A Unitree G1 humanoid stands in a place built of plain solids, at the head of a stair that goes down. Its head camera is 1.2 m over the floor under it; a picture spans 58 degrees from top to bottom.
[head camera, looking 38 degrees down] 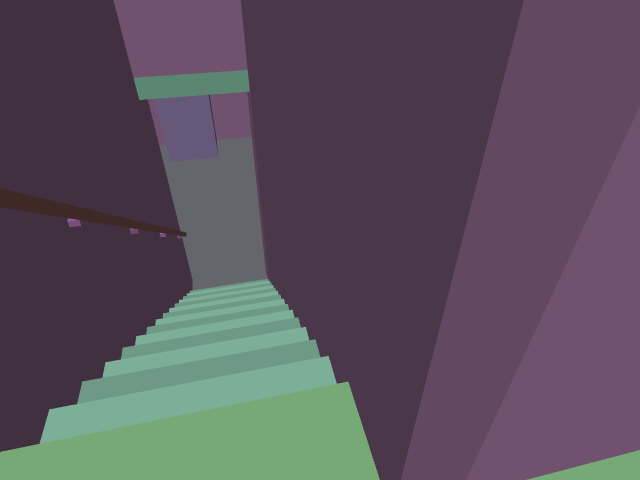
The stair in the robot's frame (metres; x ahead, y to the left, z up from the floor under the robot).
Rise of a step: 0.19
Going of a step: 0.24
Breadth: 1.00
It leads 13 degrees to the left of straight ahead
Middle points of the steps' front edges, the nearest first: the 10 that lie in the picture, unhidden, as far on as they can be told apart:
0.70 0.40 0.00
0.94 0.45 -0.19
1.18 0.51 -0.38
1.41 0.56 -0.57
1.65 0.62 -0.77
1.89 0.67 -0.96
2.13 0.73 -1.15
2.37 0.78 -1.34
2.61 0.84 -1.53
2.85 0.89 -1.73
